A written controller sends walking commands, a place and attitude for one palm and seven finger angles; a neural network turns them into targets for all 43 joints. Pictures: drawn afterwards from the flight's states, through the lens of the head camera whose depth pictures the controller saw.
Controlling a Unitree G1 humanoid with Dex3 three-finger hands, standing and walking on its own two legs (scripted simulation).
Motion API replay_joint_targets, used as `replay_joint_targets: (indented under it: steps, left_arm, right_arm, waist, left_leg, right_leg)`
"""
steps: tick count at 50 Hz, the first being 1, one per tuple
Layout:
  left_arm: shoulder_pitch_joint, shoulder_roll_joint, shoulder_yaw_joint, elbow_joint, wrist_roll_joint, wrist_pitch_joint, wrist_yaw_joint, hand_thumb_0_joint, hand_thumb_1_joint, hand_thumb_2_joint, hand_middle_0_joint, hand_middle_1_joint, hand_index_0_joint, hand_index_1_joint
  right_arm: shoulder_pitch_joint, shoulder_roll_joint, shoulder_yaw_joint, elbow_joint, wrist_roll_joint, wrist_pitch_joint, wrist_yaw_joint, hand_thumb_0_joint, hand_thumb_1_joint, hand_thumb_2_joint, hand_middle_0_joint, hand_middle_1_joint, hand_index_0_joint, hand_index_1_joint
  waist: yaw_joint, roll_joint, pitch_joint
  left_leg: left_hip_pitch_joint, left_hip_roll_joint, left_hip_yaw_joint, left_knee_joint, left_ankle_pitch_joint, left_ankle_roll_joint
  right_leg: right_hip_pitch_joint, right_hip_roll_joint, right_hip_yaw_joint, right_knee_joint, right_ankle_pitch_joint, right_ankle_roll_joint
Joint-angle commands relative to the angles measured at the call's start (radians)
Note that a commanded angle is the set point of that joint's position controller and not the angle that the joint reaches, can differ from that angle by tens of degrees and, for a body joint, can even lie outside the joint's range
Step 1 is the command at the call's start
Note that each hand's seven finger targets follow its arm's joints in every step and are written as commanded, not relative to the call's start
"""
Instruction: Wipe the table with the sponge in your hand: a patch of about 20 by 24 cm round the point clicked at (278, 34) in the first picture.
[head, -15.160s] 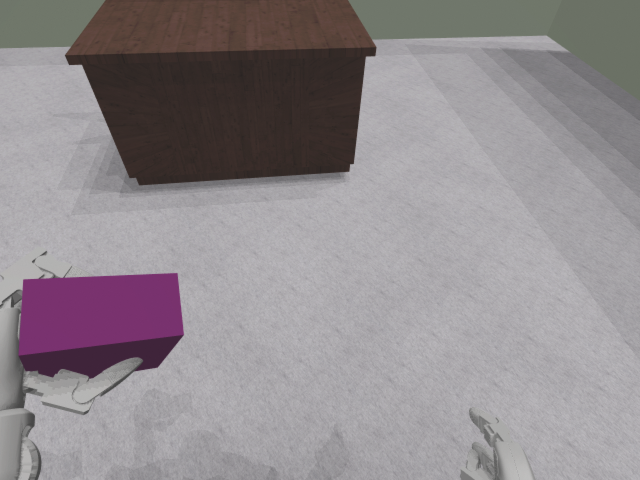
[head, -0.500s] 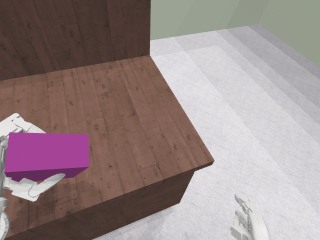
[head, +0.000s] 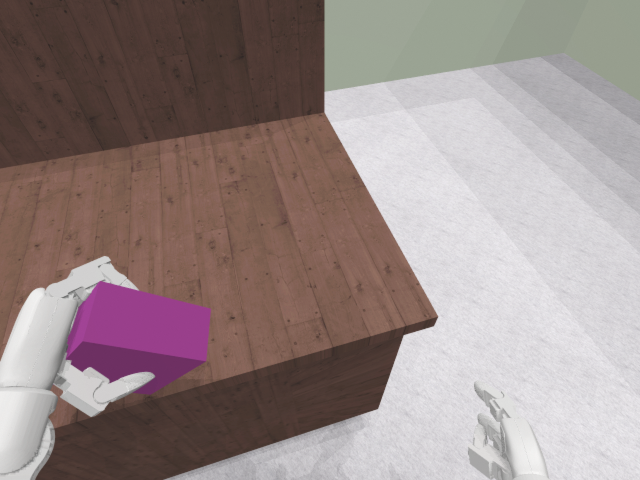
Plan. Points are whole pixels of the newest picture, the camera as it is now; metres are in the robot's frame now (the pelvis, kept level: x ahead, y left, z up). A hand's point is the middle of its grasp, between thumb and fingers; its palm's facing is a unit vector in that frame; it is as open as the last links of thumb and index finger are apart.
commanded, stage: turn the palm down, sponge in hand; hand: left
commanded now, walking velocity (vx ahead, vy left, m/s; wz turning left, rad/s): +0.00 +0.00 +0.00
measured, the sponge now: (145, 348) +0.22 +0.22 +0.08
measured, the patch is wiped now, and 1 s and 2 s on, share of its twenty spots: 0.00 0.00 0.00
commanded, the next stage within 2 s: move the sponge above the wiping area in 1.84 s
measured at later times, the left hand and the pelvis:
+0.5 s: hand (104, 289) +0.26 +0.25 +0.14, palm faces +0.24 -0.49 -0.84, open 9.8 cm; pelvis +0.05 +0.00 +0.00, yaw +0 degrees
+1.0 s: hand (62, 299) +0.25 +0.31 +0.12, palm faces +0.16 -0.25 -0.96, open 9.8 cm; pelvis +0.04 +0.01 +0.01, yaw +0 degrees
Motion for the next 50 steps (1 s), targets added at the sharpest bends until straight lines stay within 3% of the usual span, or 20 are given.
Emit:
replay_joint_targets:
  steps: [1,2,3,5,10,12,15,17,20,22,23,27,28,33,36,42,43,47,48,50]
  left_arm:
    - [-0.349,0.300,0.254,-0.239,0.023,-0.218,0.133,0.000,0.100,1.300,-1.200,-1.600,-1.200,-1.600]
    - [-0.381,0.335,0.267,-0.209,0.041,-0.200,0.139,0.000,0.100,1.300,-1.200,-1.600,-1.200,-1.600]
    - [-0.373,0.274,0.199,-0.160,0.050,-0.176,0.135,0.000,0.100,1.300,-1.200,-1.600,-1.200,-1.600]
    - [-0.300,0.258,0.149,-0.055,0.065,-0.090,0.117,0.000,0.100,1.300,-1.200,-1.600,-1.200,-1.600]
    - [-0.221,0.278,0.091,-0.021,0.086,0.107,0.007,0.000,0.100,1.300,-1.200,-1.600,-1.200,-1.600]
    - [-0.206,0.333,0.153,-0.087,0.091,0.095,-0.024,0.000,0.100,1.300,-1.200,-1.600,-1.200,-1.600]
    - [-0.143,0.324,0.201,-0.212,0.088,-0.008,-0.029,0.000,0.100,1.300,-1.200,-1.600,-1.200,-1.600]
    - [-0.103,0.392,0.294,-0.298,0.108,-0.066,0.004,0.000,0.100,1.300,-1.200,-1.600,-1.200,-1.600]
    - [0.005,0.303,0.261,-0.288,0.148,-0.087,0.069,0.000,0.100,1.300,-1.200,-1.600,-1.200,-1.600]
    - [0.041,0.310,0.282,-0.229,0.178,-0.041,0.109,0.000,0.100,1.300,-1.200,-1.600,-1.200,-1.600]
    - [0.034,0.257,0.220,-0.216,0.186,-0.015,0.116,0.000,0.100,1.300,-1.200,-1.600,-1.200,-1.600]
    - [0.020,0.305,0.202,-0.202,0.240,0.111,0.124,0.000,0.100,1.300,-1.200,-1.600,-1.200,-1.600]
    - [-0.020,0.276,0.146,-0.218,0.258,0.127,0.114,0.000,0.100,1.300,-1.200,-1.600,-1.200,-1.600]
    - [-0.100,0.289,0.072,-0.347,0.334,0.127,0.083,0.000,0.100,1.300,-1.200,-1.600,-1.200,-1.600]
    - [-0.062,0.315,0.085,-0.323,0.383,0.113,0.089,0.000,0.100,1.300,-1.200,-1.600,-1.200,-1.600]
    - [-0.094,0.348,0.150,-0.173,0.443,0.226,0.132,0.000,0.100,1.300,-1.200,-1.600,-1.200,-1.600]
    - [-0.136,0.285,0.069,-0.166,0.449,0.249,0.126,0.000,0.100,1.300,-1.200,-1.600,-1.200,-1.600]
    - [-0.169,0.297,0.031,-0.140,0.473,0.322,0.088,0.000,0.100,1.300,-1.200,-1.600,-1.200,-1.600]
    - [-0.208,0.254,-0.045,-0.160,0.490,0.325,0.071,0.000,0.100,1.300,-1.200,-1.600,-1.200,-1.600]
    - [-0.214,0.266,-0.078,-0.153,0.523,0.320,0.045,0.000,0.100,1.300,-1.200,-1.600,-1.200,-1.600]
  right_arm:
    - [-0.076,-0.094,-0.061,-0.088,-0.013,-0.055,-0.018,0.000,-0.900,-0.900,0.200,0.300,0.200,0.300]
    - [-0.073,-0.097,-0.059,-0.085,-0.007,-0.048,-0.018,0.000,-0.900,-0.900,0.200,0.300,0.200,0.300]
    - [-0.084,-0.093,-0.059,-0.087,-0.007,-0.044,-0.015,0.000,-0.900,-0.900,0.200,0.300,0.200,0.300]
    - [-0.094,-0.109,-0.060,-0.090,0.007,-0.026,-0.019,0.000,-0.900,-0.900,0.200,0.300,0.200,0.300]
    - [-0.136,-0.133,-0.042,-0.150,0.044,0.010,-0.041,0.000,-0.900,-0.900,0.200,0.300,0.200,0.300]
    - [-0.150,-0.125,-0.037,-0.166,0.042,0.004,-0.047,0.000,-0.900,-0.900,0.200,0.300,0.200,0.300]
    - [-0.119,-0.116,-0.056,-0.178,0.024,0.003,-0.049,0.000,-0.900,-0.900,0.200,0.300,0.200,0.300]
    - [-0.106,-0.115,-0.072,-0.173,0.014,0.005,-0.039,0.000,-0.900,-0.900,0.200,0.300,0.200,0.300]
    - [-0.045,-0.114,-0.095,-0.168,0.010,0.026,-0.014,0.000,-0.900,-0.900,0.200,0.300,0.200,0.300]
    - [-0.050,-0.120,-0.102,-0.157,0.023,0.046,-0.005,0.000,-0.900,-0.900,0.200,0.300,0.200,0.300]
    - [-0.038,-0.121,-0.102,-0.167,0.028,0.057,-0.003,0.000,-0.900,-0.900,0.200,0.300,0.200,0.300]
    - [-0.083,-0.132,-0.097,-0.177,0.043,0.094,-0.021,0.000,-0.900,-0.900,0.200,0.300,0.200,0.300]
    - [-0.073,-0.127,-0.089,-0.191,0.039,0.095,-0.024,0.000,-0.900,-0.900,0.200,0.300,0.200,0.300]
    - [-0.109,-0.113,-0.069,-0.207,0.031,0.086,-0.046,0.000,-0.900,-0.900,0.200,0.300,0.200,0.300]
    - [-0.089,-0.119,-0.077,-0.190,0.022,0.096,-0.049,0.000,-0.900,-0.900,0.200,0.300,0.200,0.300]
    - [-0.159,-0.115,-0.064,-0.172,0.043,0.130,-0.038,0.000,-0.900,-0.900,0.200,0.300,0.200,0.300]
    - [-0.156,-0.109,-0.054,-0.182,0.043,0.132,-0.036,0.000,-0.900,-0.900,0.200,0.300,0.200,0.300]
    - [-0.229,-0.118,-0.037,-0.183,0.055,0.136,-0.041,0.000,-0.900,-0.900,0.200,0.300,0.200,0.300]
    - [-0.224,-0.115,-0.032,-0.192,0.054,0.131,-0.041,0.000,-0.900,-0.900,0.200,0.300,0.200,0.300]
    - [-0.222,-0.124,-0.034,-0.186,0.052,0.126,-0.047,0.000,-0.900,-0.900,0.200,0.300,0.200,0.300]
  waist:
    - [-0.021,0.074,-0.213]
    - [-0.025,0.118,-0.190]
    - [-0.024,0.147,-0.185]
    - [-0.012,0.162,-0.139]
    - [0.020,0.013,-0.102]
    - [0.034,-0.030,-0.129]
    - [0.040,-0.102,-0.236]
    - [0.060,-0.043,-0.291]
    - [0.045,0.021,-0.313]
    - [0.051,0.049,-0.258]
    - [0.041,0.042,-0.263]
    - [0.044,0.053,-0.247]
    - [0.032,0.032,-0.271]
    - [0.023,0.058,-0.317]
    - [0.031,0.069,-0.303]
    - [0.065,0.100,-0.226]
    - [0.052,0.094,-0.225]
    - [0.057,0.085,-0.206]
    - [0.042,0.086,-0.219]
    - [0.038,0.078,-0.213]
  left_leg:
    - [0.078,-0.085,0.057,-0.040,-0.171,0.043]
    - [0.084,-0.084,0.058,-0.042,-0.178,0.042]
    - [0.071,-0.086,0.056,-0.052,-0.168,0.042]
    - [0.035,-0.080,0.053,-0.086,-0.187,0.044]
    - [0.036,-0.074,0.065,-0.112,-0.081,0.059]
    - [0.074,-0.069,0.066,-0.095,0.007,0.062]
    - [0.118,-0.072,0.060,-0.047,0.168,0.068]
    - [0.151,-0.071,0.066,-0.011,0.267,0.064]
    - [0.125,-0.065,0.076,0.031,0.369,0.057]
    - [0.090,-0.057,0.080,0.029,0.357,0.049]
    - [0.072,-0.053,0.085,0.028,0.359,0.049]
    - [0.065,-0.049,0.078,0.007,0.325,0.048]
    - [0.071,-0.050,0.073,0.007,0.327,0.054]
    - [0.133,-0.051,0.047,0.002,0.360,0.067]
    - [0.136,-0.040,0.026,-0.013,0.387,0.063]
    - [0.099,-0.037,0.021,-0.075,0.301,0.037]
    - [0.092,-0.037,0.028,-0.083,0.287,0.038]
    - [0.110,-0.046,0.013,-0.121,0.219,0.043]
    - [0.122,-0.045,0.017,-0.124,0.212,0.049]
    - [0.125,-0.050,0.003,-0.144,0.172,0.055]
  right_leg:
    - [-0.029,0.059,-0.031,-0.163,-0.175,-0.022]
    - [-0.038,0.058,-0.024,-0.175,-0.175,-0.027]
    - [-0.024,0.045,-0.031,-0.171,-0.148,-0.030]
    - [-0.012,0.039,-0.026,-0.174,-0.137,-0.029]
    - [0.049,0.037,-0.018,-0.202,-0.108,-0.024]
    - [0.060,0.048,-0.024,-0.194,-0.034,-0.027]
    - [0.093,0.053,-0.038,-0.136,0.178,-0.016]
    - [0.108,0.059,-0.028,-0.109,0.287,-0.024]
    - [0.089,0.053,-0.043,-0.062,0.386,-0.029]
    - [0.075,0.052,-0.032,-0.062,0.372,-0.036]
    - [0.073,0.043,-0.038,-0.055,0.377,-0.035]
    - [0.087,0.040,-0.020,-0.065,0.342,-0.041]
    - [0.089,0.038,-0.033,-0.063,0.343,-0.037]
    - [0.078,0.048,-0.040,-0.066,0.329,-0.038]
    - [0.071,0.048,-0.045,-0.072,0.312,-0.039]
    - [0.095,0.065,-0.035,-0.118,0.205,-0.060]
    - [0.097,0.059,-0.049,-0.125,0.195,-0.057]
    - [0.116,0.066,-0.033,-0.159,0.143,-0.061]
    - [0.116,0.060,-0.043,-0.162,0.141,-0.059]
    - [0.118,0.059,-0.040,-0.175,0.113,-0.056]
